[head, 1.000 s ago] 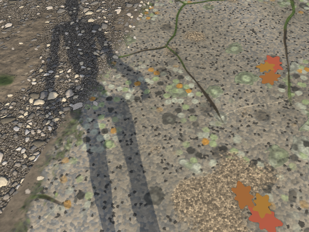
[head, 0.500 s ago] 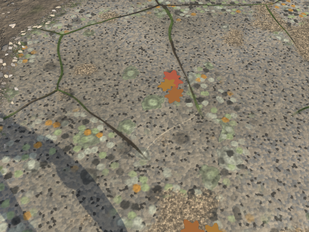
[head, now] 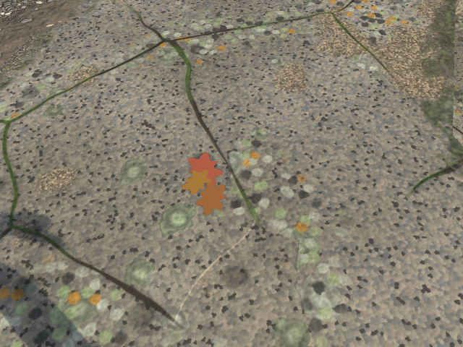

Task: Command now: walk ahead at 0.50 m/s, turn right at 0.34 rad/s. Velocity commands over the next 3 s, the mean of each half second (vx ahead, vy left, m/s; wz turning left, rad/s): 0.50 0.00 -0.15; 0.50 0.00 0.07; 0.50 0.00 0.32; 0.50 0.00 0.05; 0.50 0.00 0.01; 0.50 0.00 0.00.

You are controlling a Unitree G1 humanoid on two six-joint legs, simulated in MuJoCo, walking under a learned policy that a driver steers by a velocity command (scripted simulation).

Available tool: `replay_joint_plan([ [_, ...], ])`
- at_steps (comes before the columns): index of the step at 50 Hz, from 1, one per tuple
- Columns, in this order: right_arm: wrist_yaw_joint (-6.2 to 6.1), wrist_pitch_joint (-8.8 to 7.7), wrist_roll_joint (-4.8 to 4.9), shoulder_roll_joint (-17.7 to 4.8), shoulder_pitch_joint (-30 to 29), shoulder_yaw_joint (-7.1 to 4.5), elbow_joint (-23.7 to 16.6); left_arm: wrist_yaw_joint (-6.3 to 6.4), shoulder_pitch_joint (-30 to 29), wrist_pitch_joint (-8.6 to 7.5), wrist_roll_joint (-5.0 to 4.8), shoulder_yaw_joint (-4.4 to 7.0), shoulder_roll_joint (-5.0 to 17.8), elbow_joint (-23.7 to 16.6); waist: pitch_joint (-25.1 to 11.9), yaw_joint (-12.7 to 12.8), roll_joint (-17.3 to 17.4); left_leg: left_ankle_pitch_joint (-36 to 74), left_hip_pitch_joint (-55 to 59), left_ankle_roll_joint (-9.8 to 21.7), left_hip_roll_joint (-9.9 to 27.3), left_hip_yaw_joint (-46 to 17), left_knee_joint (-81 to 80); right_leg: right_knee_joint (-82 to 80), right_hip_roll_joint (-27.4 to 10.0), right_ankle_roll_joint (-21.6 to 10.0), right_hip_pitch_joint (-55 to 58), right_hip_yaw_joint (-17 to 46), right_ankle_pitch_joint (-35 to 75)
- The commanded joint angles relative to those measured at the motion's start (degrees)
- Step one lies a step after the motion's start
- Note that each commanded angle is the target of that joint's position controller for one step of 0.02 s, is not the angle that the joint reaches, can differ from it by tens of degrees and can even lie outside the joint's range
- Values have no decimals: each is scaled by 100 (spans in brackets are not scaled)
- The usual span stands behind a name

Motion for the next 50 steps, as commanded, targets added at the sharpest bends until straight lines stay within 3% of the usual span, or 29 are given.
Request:
replay_joint_plan([
  [1, 34, -104, 36, -341, -629, -52, -482, 45, 371, -123, 13, 166, 783, -147, 34, 147, -518, 551, -52, 92, -186, 192, -586, -344, -1559, -546, 225, 969, 2334],
  [5, 61, -185, 72, -405, -1004, -52, -644, 118, 545, -122, 79, 155, 881, -1, 176, 222, -580, 317, 175, 349, -407, 254, -1198, -126, -1798, -456, 682, 1074, 2827],
  [7, 28, -221, 77, -495, -560, -98, -524, 151, 330, -133, 92, 155, 963, 19, 118, -52, -663, -91, 1001, 545, -618, 313, -1541, 185, -1815, -276, 608, 978, 3647],
  [8, -26, -242, 82, -598, -76, -155, -361, 152, 258, -145, 100, 159, 1018, 43, -111, -264, -676, -356, 1685, 646, -828, 404, -1640, 697, -1737, -189, 580, 880, 4488],
  [9, -97, -290, 74, -698, 739, -217, -102, 129, 176, -150, 98, 146, 1015, 73, -536, -665, -487, -224, 2709, 788, -897, 445, -1978, 1688, -1489, -82, 409, 626, 4748],
  [10, -188, -342, -16, -999, 1657, -303, 52, 107, 154, -184, 78, 75, 810, -21, -1176, -1052, -168, -680, 4099, 1057, -23, -457, -2068, 3114, -1230, 18, -454, 452, 3492],
  [11, -203, -319, -105, -1673, 2142, -484, 110, 81, 831, -185, -130, -9, 331, -117, -1967, -875, 1195, -1231, 5590, 1878, 1572, -3220, -2463, 5314, -160, 335, -2232, -115, 43],
  [12, -127, -258, 85, -1262, 1820, -408, 169, 104, 648, -176, 93, 31, 676, -33, -1607, -717, 727, -1386, 5122, 1903, 1634, -4174, -3089, 5780, -190, 255, -2917, 238, -1520],
  [13, -103, -245, 159, -894, 1257, -321, 101, 79, 226, -152, 135, 52, 700, -77, -694, -507, 215, -1648, 4245, 1830, 1457, -3254, -3142, 5824, -532, 240, -3085, 265, -1089],
  [14, -74, -267, 143, -591, 937, -247, 87, 33, -87, -152, 149, 9, 629, -122, -322, -445, -119, -1315, 3636, 1706, 1180, -2568, -3307, 5530, -752, 242, -3002, 179, -769],
  [16, -89, -330, 148, -398, 836, -166, 231, -38, -161, -50, 213, -22, 505, -126, -44, -225, 153, -493, 2977, 1446, 693, -1616, -3573, 5023, -1025, 316, -2690, -9, -594],
  [19, -52, -468, 206, -501, 1121, -189, 470, -107, -201, 42, 246, -71, 372, -83, -73, -151, 222, 531, 2898, 1517, 539, -1073, -3770, 4717, -1133, 453, -2713, -255, -321],
  [22, -40, -487, 228, -535, 1366, -199, 665, -137, -973, 47, 236, -130, 299, -306, 131, -271, 155, 794, 3068, 1525, 403, -684, -4022, 3966, -1361, 607, -3246, -485, 284],
  [25, -29, -479, 243, -518, 1574, -188, 829, -168, -1682, 20, 196, -224, 138, -491, 181, -435, 173, 1204, 3131, 1374, 174, -272, -3998, 2843, -1343, 680, -3081, -724, 931],
  [30, -79, -451, 199, -640, 1982, -203, 1091, -144, -2371, -12, 158, -248, 189, -659, 207, -619, 179, 1761, 3689, 1286, 431, -246, -3720, 1868, -1168, 539, -2747, -880, 1081],
  [33, -137, -402, 159, -727, 1898, -220, 1177, -94, -2164, -58, 182, -189, 315, -609, 121, -421, 208, 2819, 4088, 1188, 591, -240, -3133, 1511, -967, 291, -2261, -917, 449],
  [34, -150, -381, 161, -757, 1842, -224, 1200, -61, -1668, -94, 204, -141, 382, -439, -131, -191, 183, 3469, 4109, 1113, 514, -142, -2518, 1274, -794, 177, -1621, -983, 326],
  [35, -153, -360, 176, -700, 1828, -197, 1215, -10, -790, -159, 262, -62, 522, -129, -620, 175, -9, 3474, 3780, 998, 274, 84, -1484, 989, -755, 0, -459, -956, 452],
  [36, -147, -377, 208, -505, 1746, -123, 1012, 68, 260, -201, 385, 63, 938, 70, -1355, 576, -519, 1883, 2717, 874, 11, 302, 131, 907, -1903, -332, 1008, 281, -36],
  [37, -113, -375, 352, 54, 2386, -14, 880, 96, 459, -143, 372, 217, 1475, 133, -1916, 260, -1862, -2150, 728, 645, -1061, 578, 2100, 316, -3400, -1093, 2269, 2965, -357],
  [38, -171, -324, 173, -643, 1984, -189, 974, 65, 162, -82, 117, 172, 1128, 116, -1517, 280, -928, -2349, 191, 727, -852, -145, 2521, 99, -3175, -1019, 1849, 3101, -463],
  [39, -136, -351, 184, -590, 1594, -201, 860, 52, -339, -86, 77, 87, 819, 80, -759, 73, -726, -1849, 51, 764, -597, -221, 2435, 16, -2920, -877, 1161, 2175, -191],
  [40, -108, -367, 218, -436, 1446, -157, 862, 33, -628, -131, 109, 21, 531, 69, -417, -63, -528, -1497, 237, 751, -409, -231, 2130, -205, -2674, -701, 540, 1529, 333],
  [42, -50, -229, 118, -311, 1554, -147, 982, 74, -816, -217, 107, -52, 274, 150, -163, -336, -664, -1232, 743, 639, -245, -224, 1702, -535, -2275, -344, -199, 666, 749],
  [46, 61, -54, 87, -189, 1215, -159, 912, 84, -529, -392, 69, -4, 417, 373, 15, -416, -582, -634, 479, 491, -194, -193, 1480, -960, -2217, -309, -365, -50, 1093],
  [50, 93, -46, 109, -133, 444, -146, 663, 91, -293, -393, 81, -16, 366, 529, 257, -295, -511, 157, -74, 403, -171, -96, 714, -1062, -2095, -215, -159, -680, 1431],
])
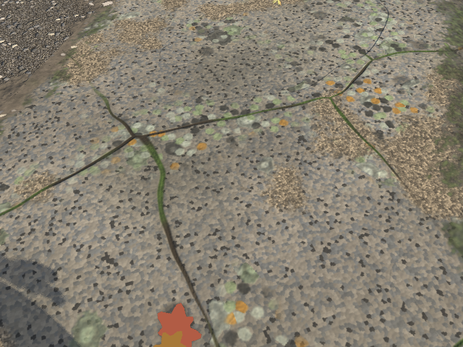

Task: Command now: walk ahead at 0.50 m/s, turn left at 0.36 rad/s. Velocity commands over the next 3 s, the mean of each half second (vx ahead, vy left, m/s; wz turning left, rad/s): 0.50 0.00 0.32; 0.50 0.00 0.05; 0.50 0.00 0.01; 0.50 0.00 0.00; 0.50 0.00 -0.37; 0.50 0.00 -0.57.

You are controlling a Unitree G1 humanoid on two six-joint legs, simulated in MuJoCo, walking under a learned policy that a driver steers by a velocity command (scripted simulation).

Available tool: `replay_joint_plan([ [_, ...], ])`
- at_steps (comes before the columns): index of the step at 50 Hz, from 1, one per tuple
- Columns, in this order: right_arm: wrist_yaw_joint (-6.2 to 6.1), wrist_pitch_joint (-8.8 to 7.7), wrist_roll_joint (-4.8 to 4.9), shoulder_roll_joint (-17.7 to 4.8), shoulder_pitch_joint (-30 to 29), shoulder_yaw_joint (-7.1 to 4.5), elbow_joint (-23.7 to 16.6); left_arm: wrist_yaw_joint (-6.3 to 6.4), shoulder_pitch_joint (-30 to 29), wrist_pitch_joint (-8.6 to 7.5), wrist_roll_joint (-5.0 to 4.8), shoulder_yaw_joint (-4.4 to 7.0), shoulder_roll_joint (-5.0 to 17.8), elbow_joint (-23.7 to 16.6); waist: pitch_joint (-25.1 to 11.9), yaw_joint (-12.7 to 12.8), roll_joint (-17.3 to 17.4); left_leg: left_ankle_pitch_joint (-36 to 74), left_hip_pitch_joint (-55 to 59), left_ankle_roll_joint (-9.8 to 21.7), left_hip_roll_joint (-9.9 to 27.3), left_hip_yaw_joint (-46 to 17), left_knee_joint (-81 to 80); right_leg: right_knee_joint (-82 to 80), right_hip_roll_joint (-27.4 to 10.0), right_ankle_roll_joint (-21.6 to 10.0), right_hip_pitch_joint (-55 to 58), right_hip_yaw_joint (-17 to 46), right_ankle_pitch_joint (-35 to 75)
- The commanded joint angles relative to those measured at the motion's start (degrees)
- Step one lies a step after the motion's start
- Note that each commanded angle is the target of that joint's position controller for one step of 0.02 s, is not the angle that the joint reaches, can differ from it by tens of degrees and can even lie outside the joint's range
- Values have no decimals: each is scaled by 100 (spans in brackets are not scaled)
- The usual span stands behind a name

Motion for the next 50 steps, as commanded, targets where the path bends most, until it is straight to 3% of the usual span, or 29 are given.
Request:
replay_joint_plan([
  [1, 40, -35, 9, -131, -351, 1, -386, 20, -59, -105, -11, 105, 598, -224, 358, -51, -549, 671, -312, -55, 71, 108, -583, -798, -1528, -424, -218, 523, 1371],
  [5, 94, -65, -19, -30, -1113, 88, -684, 85, 281, -88, -9, 106, 652, -42, 474, 172, -564, 999, -176, 77, -16, 590, -1599, -635, -1618, -351, 218, 80, 2063],
  [8, 116, -79, -41, -72, -1327, 88, -840, 140, 459, -21, 26, 122, 726, 87, 477, 187, -599, 535, -87, 328, -173, 839, -2023, -198, -1778, -281, 828, -135, 3011],
  [10, 83, -74, -66, -135, -1084, 50, -800, 171, 417, 28, 43, 138, 828, 119, 263, 28, -726, -33, 457, 569, -496, 1049, -2161, 484, -1831, -222, 1039, -298, 4722],
  [12, 16, -119, -109, -308, -116, -62, -499, 168, 403, 113, 67, 160, 952, 162, -283, -392, -788, -461, 1626, 862, -894, 1085, -2460, 1955, -1835, -205, 962, -383, 5549],
  [13, -39, -173, -176, -510, 818, -172, -182, 153, 324, 137, 29, 139, 929, 108, -754, -827, -578, -194, 3013, 1079, -782, 741, -2887, 3189, -1713, -103, 199, -476, 4635],
  [14, -138, -186, -242, -1131, 1557, -352, -45, 91, 449, 101, -84, 19, 488, -144, -1477, -973, 313, -505, 4781, 1594, 784, -1297, -3017, 5187, -1256, 93, -1552, -571, 1916],
  [15, -141, -130, -37, -1425, 1478, -420, -11, 11, 621, 78, -135, 56, 461, -245, -1971, -685, 994, 65, 5513, 2305, 1935, -3983, -3957, 6778, -116, 287, -3083, 185, -1988],
  [16, -171, -88, 100, -1250, 1039, -395, -60, 11, -150, 63, -46, 133, 778, -380, -1231, -687, 33, 157, 4999, 2037, 1632, -3009, -3983, 6826, -565, 224, -3635, 911, -1435],
  [17, -188, -109, 97, -932, 642, -307, -75, -16, -411, -8, -105, 99, 657, -466, -571, -530, -96, 508, 4151, 1822, 1445, -2255, -4118, 6463, -762, 185, -3616, 921, -991],
  [18, -182, -143, 74, -626, 395, -222, -58, -17, -342, -10, -94, 97, 583, -374, -180, -274, -374, 947, 3479, 1518, 1146, -1694, -4301, 5936, -938, 178, -3281, 926, -780],
  [19, -198, -194, 101, -449, 252, -160, -9, -27, -243, 74, 18, 96, 526, -315, -5, -78, -312, 1263, 3034, 1322, 890, -1241, -4433, 5566, -1033, 225, -2951, 944, -684],
  [21, -192, -323, 107, -338, 293, -104, 77, -80, -17, 263, 123, 81, 378, -200, -47, 72, -157, 1588, 2727, 1202, 649, -813, -4610, 5239, -1028, 309, -2543, 864, -558],
  [24, -186, -418, 137, -544, 588, -141, 247, -143, -422, 363, 125, 96, 329, -328, 130, 58, -76, 1722, 2781, 1172, 528, -513, -4851, 4709, -1090, 434, -2983, 731, -76],
  [29, -187, -421, 120, -460, 995, -81, 418, -170, -1526, 345, 58, 73, 302, -673, 367, -240, 47, 1921, 3178, 958, 382, -237, -4952, 3280, -1046, 517, -3432, 567, 892],
  [33, -236, -425, 74, -480, 1349, -53, 601, -173, -2141, 312, 35, 25, 271, -872, 440, -444, 95, 2272, 3728, 926, 516, -173, -4869, 2420, -827, 377, -3370, 411, 1159],
  [36, -304, -404, 23, -553, 1400, -55, 713, -169, -2267, 261, 36, 43, 355, -981, 502, -380, 103, 2892, 4217, 928, 751, -192, -4612, 2043, -691, 156, -3267, 419, 761],
  [38, -341, -408, -4, -646, 1174, -70, 712, -124, -1781, 213, 31, 97, 454, -862, 283, -80, 163, 4248, 4284, 800, 777, -68, -4008, 1810, -421, -54, -2486, 332, 267],
  [39, -340, -401, -20, -696, 1092, -81, 722, -74, -1158, 182, 34, 157, 557, -662, -46, 188, 161, 4850, 4255, 727, 708, 1, -3279, 1661, -222, -174, -1759, 270, 93],
  [40, -325, -389, 5, -674, 1004, -64, 712, -11, -155, 125, 83, 234, 683, -331, -573, 627, -35, 4529, 3817, 616, 471, 204, -2118, 1304, -216, -337, -500, 301, 344],
  [41, -285, -414, 127, -410, 1123, 27, 531, 71, 796, 93, 226, 370, 1172, -143, -1316, 861, -631, 2680, 2459, 467, 92, 446, -356, 1199, -1445, -709, 1127, 1740, -217],
  [42, -222, -411, 261, -1, 1752, 78, 520, 26, 950, 131, 226, 486, 1603, -77, -1897, 527, -1855, -1993, 630, 284, -1057, 475, 1592, 546, -2839, -1507, 2272, 4499, -256],
  [43, -261, -383, 104, -541, 1235, -55, 526, -29, 348, 179, 24, 405, 1219, -151, -1361, 410, -818, -1891, 138, 415, -722, -300, 1960, 315, -2515, -1286, 1728, 4409, -650],
  [44, -230, -416, 102, -491, 865, -61, 397, -43, -265, 174, -31, 316, 897, -264, -579, 209, -603, -1333, 34, 425, -447, -251, 1767, 168, -2360, -1134, 850, 3488, -556],
  [45, -207, -427, 97, -385, 668, -42, 364, -60, -537, 141, -2, 234, 600, -275, -239, 83, -396, -998, 181, 415, -236, -181, 1445, -55, -2100, -969, 259, 2946, -160],
  [46, -183, -372, 20, -311, 621, -45, 367, -45, -591, 105, -14, 177, 438, -200, -11, -61, -452, -860, 386, 367, -111, -141, 1187, -183, -1840, -792, -174, 2478, 257],
  [47, -144, -293, -43, -202, 778, -21, 397, -27, -565, 75, -25, 132, 324, -106, -21, -202, -643, -775, 671, 285, -33, -103, 971, -289, -1711, -703, -457, 2170, 503],
  [48, -113, -232, -62, -130, 799, -12, 420, -26, -432, 28, -24, 119, 309, -27, -35, -236, -640, -735, 787, 221, -22, -42, 885, -354, -1643, -706, -557, 2022, 755],
  [50, -65, -160, -75, -60, 617, 0, 360, -22, -220, -46, -56, 157, 487, 103, 42, -287, -583, -576, 615, 100, 56, 84, 638, -523, -1578, -768, -641, 1764, 910],
])
Over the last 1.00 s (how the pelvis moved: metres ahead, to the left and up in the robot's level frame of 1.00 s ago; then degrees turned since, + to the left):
0.55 -0.02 0.00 1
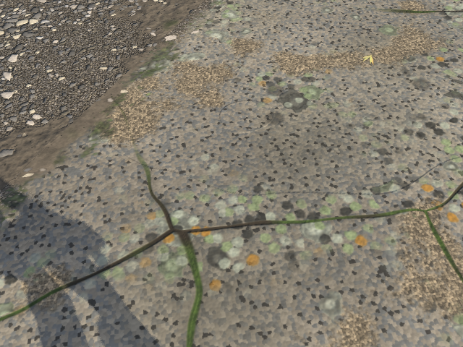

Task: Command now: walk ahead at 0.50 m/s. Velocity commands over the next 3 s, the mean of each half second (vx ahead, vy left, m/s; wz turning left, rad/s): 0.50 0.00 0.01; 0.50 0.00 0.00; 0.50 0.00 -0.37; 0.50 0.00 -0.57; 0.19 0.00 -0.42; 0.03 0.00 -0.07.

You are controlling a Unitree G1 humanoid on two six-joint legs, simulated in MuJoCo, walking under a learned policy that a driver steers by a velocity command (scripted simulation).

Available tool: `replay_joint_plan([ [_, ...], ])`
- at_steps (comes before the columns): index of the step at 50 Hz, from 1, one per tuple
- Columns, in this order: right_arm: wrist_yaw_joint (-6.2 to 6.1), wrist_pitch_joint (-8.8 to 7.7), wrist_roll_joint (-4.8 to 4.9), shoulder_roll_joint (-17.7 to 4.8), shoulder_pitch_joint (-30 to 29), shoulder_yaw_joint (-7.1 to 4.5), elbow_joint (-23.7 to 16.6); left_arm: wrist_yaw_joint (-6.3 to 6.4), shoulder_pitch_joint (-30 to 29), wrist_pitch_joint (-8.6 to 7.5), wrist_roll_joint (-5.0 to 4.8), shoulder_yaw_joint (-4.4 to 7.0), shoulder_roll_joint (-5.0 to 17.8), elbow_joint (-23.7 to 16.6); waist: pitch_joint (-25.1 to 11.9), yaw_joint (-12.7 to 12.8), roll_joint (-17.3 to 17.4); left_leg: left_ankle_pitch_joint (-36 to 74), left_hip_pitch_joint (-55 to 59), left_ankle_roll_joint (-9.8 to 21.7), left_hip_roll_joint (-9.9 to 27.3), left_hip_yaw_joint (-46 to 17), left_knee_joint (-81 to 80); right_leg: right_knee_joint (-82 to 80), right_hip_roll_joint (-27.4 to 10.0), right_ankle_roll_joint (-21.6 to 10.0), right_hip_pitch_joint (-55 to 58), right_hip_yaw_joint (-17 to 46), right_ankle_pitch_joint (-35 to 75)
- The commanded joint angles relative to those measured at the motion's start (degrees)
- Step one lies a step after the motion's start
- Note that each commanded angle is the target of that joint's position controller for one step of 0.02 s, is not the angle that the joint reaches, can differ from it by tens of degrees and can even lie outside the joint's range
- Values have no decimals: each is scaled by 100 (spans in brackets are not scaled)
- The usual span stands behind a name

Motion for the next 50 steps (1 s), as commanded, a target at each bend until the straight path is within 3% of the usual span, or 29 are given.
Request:
replay_joint_plan([
  [1, 72, 98, -47, -206, 258, -39, -183, 17, 357, -156, -35, 92, 606, -40, -9, -152, -489, 406, -603, -181, 332, 13, -260, -1409, -1556, -754, 205, 1414, 718],
  [6, 94, 97, 18, -177, -932, 10, -583, 9, 771, -135, -36, 61, 564, 110, 251, 114, -476, 1316, -1085, -383, 414, 279, -1735, -1597, -1342, -665, 511, 1016, 1017],
  [12, 66, 45, 49, -183, -1729, 47, -874, 66, 1253, -107, 24, 60, 599, 330, 300, 356, -576, 1506, -966, -211, 180, 456, -2872, -1282, -1533, -615, 1374, 852, 1910],
  [15, 37, -21, 43, -290, -1567, -7, -898, 120, 1122, -76, 64, 95, 702, 374, 235, 175, -611, 941, -536, 35, 13, 494, -3216, -779, -1692, -509, 1722, 795, 2915],
  [16, 7, -52, 34, -352, -1196, -50, -792, 130, 1022, -67, 70, 109, 750, 372, 51, -6, -627, 731, -3, 139, -155, 564, -3353, -313, -1665, -433, 1719, 717, 3683],
  [17, -33, -101, 8, -416, -425, -110, -532, 122, 919, -43, 52, 111, 766, 370, -327, -349, -509, 847, 918, 267, -347, 679, -3709, 585, -1502, -339, 1594, 556, 4134],
  [18, -94, -164, -82, -664, 607, -215, -198, 109, 895, -42, 26, 69, 663, 310, -924, -708, -282, 889, 2350, 473, -64, 353, -3786, 1828, -1233, -220, 848, 362, 3450],
  [19, -149, -193, -217, -1264, 1427, -368, -101, 55, 1206, -48, -162, -56, 197, 84, -1732, -755, 715, 137, 4046, 990, 1579, -1883, -4065, 3890, -587, 43, -927, -3, 968],
  [20, -84, -93, -33, -1380, 1303, -415, -70, 43, 1434, -46, -136, 32, 360, 147, -2065, -595, 1220, 87, 4322, 1438, 2231, -3812, -4874, 5132, 119, 53, -2019, 477, -2117],
  [21, -61, -52, 96, -1086, 618, -349, -180, 58, 974, -10, -27, 116, 639, 95, -1178, -347, 461, -248, 3583, 1284, 1976, -3009, -4881, 5427, -339, -28, -2438, 866, -1718],
  [22, -41, -82, 112, -669, 160, -238, -264, 20, 567, -42, -1, 95, 532, -3, -549, -253, 96, -57, 2752, 1152, 1736, -2296, -5075, 5204, -557, -32, -2453, 860, -1233],
  [23, -40, -119, 89, -425, -52, -166, -252, 0, 446, -33, -3, 82, 389, -8, -218, -71, 3, 266, 2175, 911, 1435, -1737, -5296, 4802, -754, -21, -2232, 837, -926],
  [24, -66, -162, 107, -288, -66, -118, -168, -26, 457, 33, 91, 85, 340, -14, -81, 78, 133, 672, 1798, 758, 1214, -1349, -5411, 4496, -868, 41, -1981, 828, -790],
  [25, -79, -199, 104, -230, 1, -89, -103, -64, 597, 111, 136, 63, 230, 50, -109, 173, 157, 910, 1620, 704, 1093, -1080, -5493, 4376, -894, 101, -1752, 787, -691],
  [27, -86, -287, 114, -339, 319, -105, 48, -106, 496, 196, 152, 66, 198, 7, -108, 222, 140, 1585, 1620, 791, 1034, -831, -5547, 4216, -902, 204, -1819, 673, -550],
  [30, -95, -312, 127, -433, 639, -109, 172, -136, -217, 262, 140, 70, 248, -240, 94, 137, 93, 1730, 1806, 796, 925, -556, -5756, 3659, -1027, 361, -2421, 529, 18],
  [35, -103, -291, 123, -388, 1092, -61, 317, -156, -1283, 240, 64, -13, 153, -611, 253, -113, 125, 2338, 2151, 690, 754, -202, -5777, 2226, -925, 450, -2537, 269, 785],
  [40, -169, -254, 60, -412, 1534, -58, 530, -130, -1925, 188, 51, -45, 199, -874, 352, -297, 181, 3075, 2998, 718, 974, -130, -5508, 1415, -728, 244, -2538, 127, 709],
  [43, -219, -229, 21, -510, 1375, -89, 564, -97, -1687, 112, 46, 2, 296, -878, 237, -69, 225, 4420, 3292, 613, 1087, -14, -4912, 1063, -497, -23, -1954, 40, 108],
  [44, -225, -223, 14, -564, 1288, -106, 563, -59, -1250, 81, 50, 48, 369, -746, 8, 126, 265, 5204, 3275, 540, 1054, 55, -4386, 952, -305, -134, -1355, -39, -95],
  [45, -211, -200, 37, -580, 1182, -107, 556, -12, -400, 32, 73, 114, 452, -460, -413, 497, 144, 5471, 3100, 440, 886, 214, -3425, 582, -127, -272, -359, -138, 88],
  [46, -194, -206, 87, -492, 1118, -68, 462, 50, 644, -26, 183, 225, 735, -154, -1014, 871, -56, 4411, 2143, 327, 662, 353, -2111, 531, -627, -511, 1180, 412, 125],
  [47, -118, -214, 320, 43, 1616, 51, 259, 91, 1405, -33, 313, 403, 1422, -82, -1930, 805, -1215, 1363, 132, 29, -177, 719, 197, 285, -2434, -1235, 3060, 3001, -390],
  [48, -114, -209, 216, -305, 1557, -71, 328, 30, 1118, 71, 104, 397, 1332, -80, -2059, 704, -1110, -1308, -726, 79, -656, 27, 1169, -510, -2792, -1495, 2959, 4481, -508],
  [49, -116, -184, 129, -445, 1014, -135, 188, 13, 371, 97, -20, 329, 1080, -189, -1037, 415, -661, -832, -1140, 143, -209, -219, 1295, -578, -2534, -1289, 2090, 3517, -939],
  [50, -80, -224, 89, -384, 639, -122, 77, -17, -51, 71, -32, 217, 671, -254, -470, 305, -417, -358, -1103, 140, 17, -176, 952, -828, -2257, -1133, 1266, 2925, -731],
])
Over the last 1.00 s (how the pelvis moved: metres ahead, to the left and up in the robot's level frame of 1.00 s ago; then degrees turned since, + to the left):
0.55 0.06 0.00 12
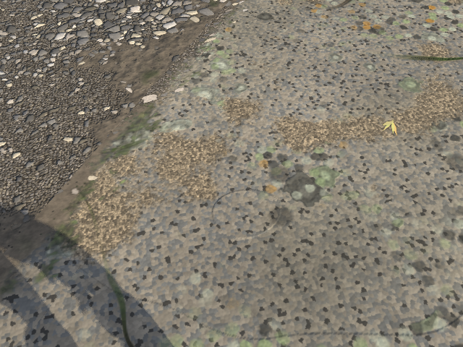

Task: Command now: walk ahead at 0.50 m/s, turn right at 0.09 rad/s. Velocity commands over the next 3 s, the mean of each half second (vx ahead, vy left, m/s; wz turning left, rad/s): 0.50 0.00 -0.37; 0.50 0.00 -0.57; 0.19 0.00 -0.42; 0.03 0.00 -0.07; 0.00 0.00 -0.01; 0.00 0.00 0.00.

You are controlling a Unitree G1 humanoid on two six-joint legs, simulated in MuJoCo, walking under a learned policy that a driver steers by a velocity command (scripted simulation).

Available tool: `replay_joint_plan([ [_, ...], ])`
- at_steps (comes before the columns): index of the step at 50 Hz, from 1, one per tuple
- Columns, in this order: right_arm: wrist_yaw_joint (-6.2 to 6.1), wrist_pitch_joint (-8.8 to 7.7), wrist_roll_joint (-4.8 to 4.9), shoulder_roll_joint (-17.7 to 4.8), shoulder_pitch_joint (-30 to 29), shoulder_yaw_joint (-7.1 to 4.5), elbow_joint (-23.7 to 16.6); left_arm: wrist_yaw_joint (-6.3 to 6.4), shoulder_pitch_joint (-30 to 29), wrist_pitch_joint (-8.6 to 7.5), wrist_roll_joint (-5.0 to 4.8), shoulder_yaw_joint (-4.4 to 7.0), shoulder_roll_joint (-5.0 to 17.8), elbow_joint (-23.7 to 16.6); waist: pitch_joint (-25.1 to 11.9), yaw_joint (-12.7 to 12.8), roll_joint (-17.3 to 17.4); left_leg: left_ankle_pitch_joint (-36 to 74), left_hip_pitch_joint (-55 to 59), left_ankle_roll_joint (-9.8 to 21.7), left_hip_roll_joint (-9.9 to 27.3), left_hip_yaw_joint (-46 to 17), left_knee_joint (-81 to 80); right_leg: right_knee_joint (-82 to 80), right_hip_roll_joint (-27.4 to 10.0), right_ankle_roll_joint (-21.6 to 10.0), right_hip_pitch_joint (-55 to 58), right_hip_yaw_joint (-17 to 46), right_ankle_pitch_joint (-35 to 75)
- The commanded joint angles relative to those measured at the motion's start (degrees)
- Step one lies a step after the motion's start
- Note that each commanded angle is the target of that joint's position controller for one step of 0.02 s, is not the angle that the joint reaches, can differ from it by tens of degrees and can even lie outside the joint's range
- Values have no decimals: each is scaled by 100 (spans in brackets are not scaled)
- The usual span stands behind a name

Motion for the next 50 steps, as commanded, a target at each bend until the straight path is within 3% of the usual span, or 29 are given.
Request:
replay_joint_plan([
  [1, 50, -94, -76, -537, -286, -146, -495, 2, 840, 0, -95, 133, 536, 151, -200, 262, -285, 603, -2283, 77, 562, -334, 924, -2048, -1728, -852, 1735, 2500, -300],
  [3, 102, 37, -210, -347, -159, -118, -483, 35, 927, -62, -115, 52, 337, 303, -127, 13, -420, 786, -1768, -99, 683, -250, 426, -2189, -1328, -687, 1175, 1949, 368],
  [6, 140, 142, -217, -329, -540, -113, -699, 66, 1304, -129, -128, 115, 643, 422, -70, -32, -337, 1078, -1955, -374, 704, -86, -131, -2312, -1184, -850, 1062, 1737, 882],
  [10, 136, 171, -143, -416, -1662, -92, -1145, 56, 1659, -89, -120, 135, 704, 424, 154, 238, -375, 1847, -2343, -641, 699, -12, -1413, -2449, -1037, -821, 1184, 1751, 772],
  [16, 121, 118, -57, -480, -2675, -39, -1618, 79, 2196, -34, -66, 192, 801, 427, 29, 613, -476, 2176, -2341, -658, 449, -53, -2396, -1891, -1063, -739, 1943, 1949, 1615],
  [19, 104, 28, -30, -656, -2505, -73, -1725, 132, 1997, 0, -25, 267, 957, 307, -61, 425, -564, 1749, -1730, -519, 350, -165, -2866, -1442, -1147, -552, 2019, 2167, 1985],
  [21, 38, -72, -48, -832, -1516, -163, -1478, 115, 1708, -7, -52, 318, 1073, 196, -442, -53, -426, 1562, -256, -348, 126, -33, -3410, -497, -913, -334, 1653, 2088, 2474],
  [22, -35, -165, -152, -1134, -674, -269, -1284, 77, 1685, -40, -96, 283, 897, 117, -1010, -374, 29, 1399, 997, -144, 589, -464, -3610, 775, -474, -193, 1110, 1775, 2058],
  [23, -113, -186, -302, -1678, 109, -380, -1318, 74, 1854, -62, -229, 177, 432, -145, -1937, -522, 910, 408, 2467, 155, 2172, -2201, -3853, 2529, 112, -14, -63, 1182, 21],
  [24, -92, -64, -236, -1886, -139, -444, -1279, 68, 2244, -25, -237, 197, 440, -279, -2156, -138, 1995, 103, 2708, 644, 2810, -4285, -4636, 3519, 511, 16, -1296, 925, -2190],
  [25, -68, 3, -205, -1247, -702, -313, -1454, 96, 2139, 82, -116, 242, 743, -69, -1308, 63, 833, -582, 1931, 595, 2592, -3619, -4625, 4003, -38, -44, -1556, 1124, -1774],
  [26, -47, -4, -147, -811, -1052, -201, -1516, 22, 1759, 104, -57, 241, 699, -89, -673, 67, 218, -304, 1185, 488, 2243, -2713, -4704, 3881, -236, -10, -1507, 1103, -1270],
  [27, -45, -22, -156, -671, -1172, -154, -1496, -30, 1602, 128, -51, 227, 553, -139, -403, 164, 231, 400, 721, 344, 1987, -1990, -4850, 3647, -399, 40, -1336, 1062, -983],
  [28, -68, -61, -133, -606, -1084, -127, -1411, -78, 1476, 190, 29, 236, 536, -194, -273, 210, 430, 951, 496, 274, 1810, -1493, -4925, 3485, -516, 101, -1260, 1031, -864],
  [30, -56, -165, -87, -630, -861, -135, -1291, -157, 1417, 317, 60, 214, 458, -252, -303, 263, 533, 1821, 424, 253, 1677, -923, -4980, 3506, -540, 195, -1214, 923, -624],
  [33, -27, -264, -42, -723, -592, -171, -1184, -237, 897, 398, 53, 191, 456, -496, -274, 257, 418, 2557, 636, 358, 1716, -360, -5080, 3358, -632, 288, -1705, 862, -166],
  [38, -21, -248, -69, -766, -357, -180, -1064, -363, -110, 385, 36, 73, 365, -908, 0, 115, 399, 2933, 690, 326, 1531, 519, -5175, 1868, -631, 363, -1725, 536, 771],
  [42, -69, -197, -63, -981, -48, -238, -944, -428, -733, 373, 60, 11, 387, -1189, 158, -38, 390, 3319, 1084, 251, 1693, 912, -5097, 851, -544, 153, -1358, 115, 697],
  [45, -109, -72, -74, -1137, 115, -274, -849, -394, -733, 376, 107, 45, 490, -1257, 59, 15, 471, 5007, 1597, 155, 1768, 1224, -4401, 472, -217, -129, -945, -180, -21],
  [47, -120, 47, -71, -1321, 145, -312, -825, -318, -6, 344, 118, 135, 646, -1087, -411, 328, 545, 6420, 1741, 120, 1766, 1374, -3055, 266, 227, -391, -58, -331, -557],
  [48, -110, 105, -43, -1351, 81, -308, -870, -247, 870, 285, 152, 227, 780, -819, -907, 716, 357, 6034, 1299, 10, 1686, 1497, -1801, -174, 409, -567, 1086, -264, -348],
  [49, -90, 113, -68, -1182, 88, -256, -1054, -147, 1757, 254, 212, 399, 1258, -591, -1553, 1051, -221, 4081, 31, -185, 1532, 1505, -72, -429, -443, -863, 2598, 998, -967],
  [50, 35, 72, -29, -560, 210, -145, -1517, -76, 1449, 280, 118, 526, 1923, -745, -1862, 538, -1563, -996, -2539, -592, 327, 1118, 1913, -897, -2114, -1677, 4074, 4047, -192],
])
Over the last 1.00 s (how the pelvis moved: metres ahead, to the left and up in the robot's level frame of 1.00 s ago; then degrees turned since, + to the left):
0.54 0.02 -0.02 0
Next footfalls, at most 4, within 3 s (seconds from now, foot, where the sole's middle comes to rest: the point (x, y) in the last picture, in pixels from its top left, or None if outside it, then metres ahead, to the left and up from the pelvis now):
0.44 left None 0.41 0.10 -0.76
0.96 right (311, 304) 0.58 -0.20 -0.76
1.54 left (293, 240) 0.79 -0.18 -0.76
1.84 right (340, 298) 0.59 -0.29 -0.76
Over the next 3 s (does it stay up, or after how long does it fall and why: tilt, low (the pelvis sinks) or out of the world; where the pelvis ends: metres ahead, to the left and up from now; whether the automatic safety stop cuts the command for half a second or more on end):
stays up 0.66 -0.23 0.02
